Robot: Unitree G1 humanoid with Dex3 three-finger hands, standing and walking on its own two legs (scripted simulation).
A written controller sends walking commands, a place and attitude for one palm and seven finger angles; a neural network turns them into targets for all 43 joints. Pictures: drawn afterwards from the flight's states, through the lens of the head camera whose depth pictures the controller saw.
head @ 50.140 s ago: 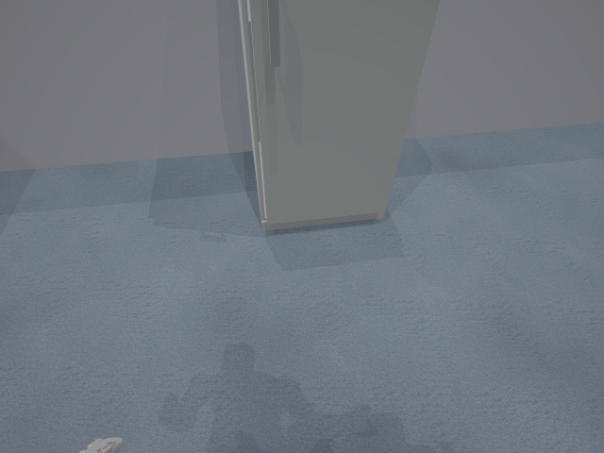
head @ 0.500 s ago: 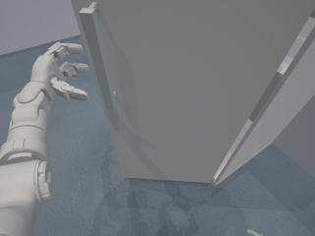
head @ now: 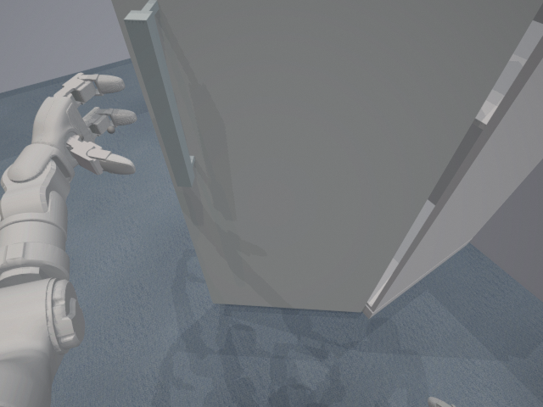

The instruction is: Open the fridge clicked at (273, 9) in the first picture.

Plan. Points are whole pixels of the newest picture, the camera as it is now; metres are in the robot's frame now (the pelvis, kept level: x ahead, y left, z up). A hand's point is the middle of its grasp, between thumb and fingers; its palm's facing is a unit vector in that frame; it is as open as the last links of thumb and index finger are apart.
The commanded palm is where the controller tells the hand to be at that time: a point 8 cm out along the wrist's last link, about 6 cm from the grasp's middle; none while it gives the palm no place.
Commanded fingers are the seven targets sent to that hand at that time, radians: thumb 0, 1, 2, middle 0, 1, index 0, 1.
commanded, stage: move the hooked fingers beside the handle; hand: left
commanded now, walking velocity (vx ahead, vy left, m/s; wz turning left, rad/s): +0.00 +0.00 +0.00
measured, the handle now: (171, 108) +0.51 +0.16 +0.17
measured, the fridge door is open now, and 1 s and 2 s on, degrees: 53 53 52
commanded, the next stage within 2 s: feel for the door with the fingertips in 0.78 s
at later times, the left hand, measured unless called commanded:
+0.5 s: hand (99, 128) +0.44 +0.24 +0.19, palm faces -0.07 -1.00 +0.01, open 14.0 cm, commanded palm +0.42 +0.29 +0.18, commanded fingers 0.00 -0.50 0.30 -0.30 -1.20 -0.30 -1.20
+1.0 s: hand (113, 130) +0.45 +0.23 +0.18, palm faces -0.07 -1.00 -0.01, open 14.0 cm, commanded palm +0.43 +0.27 +0.18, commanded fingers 0.00 -0.50 0.30 -0.30 -1.20 -0.30 -1.20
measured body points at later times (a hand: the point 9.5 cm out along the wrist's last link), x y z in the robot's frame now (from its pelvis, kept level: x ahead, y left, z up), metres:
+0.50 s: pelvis +0.00 +0.00 +0.00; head +0.03 +0.00 +0.45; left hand +0.44 +0.29 +0.19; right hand +0.07 -0.27 -0.11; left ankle -0.03 +0.10 -0.74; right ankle +0.02 -0.12 -0.74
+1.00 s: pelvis +0.00 +0.01 +0.00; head +0.04 +0.01 +0.45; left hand +0.45 +0.28 +0.18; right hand +0.08 -0.26 -0.11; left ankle -0.03 +0.10 -0.74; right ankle +0.02 -0.12 -0.74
